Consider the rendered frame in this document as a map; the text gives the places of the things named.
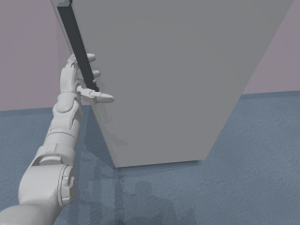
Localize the fridge door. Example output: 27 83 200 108
52 0 294 168

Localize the left robot upper arm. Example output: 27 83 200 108
0 164 77 225

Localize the handle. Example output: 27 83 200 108
57 0 99 103

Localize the robot left hand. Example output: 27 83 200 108
59 53 114 105

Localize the robot left forearm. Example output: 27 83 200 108
18 92 83 203

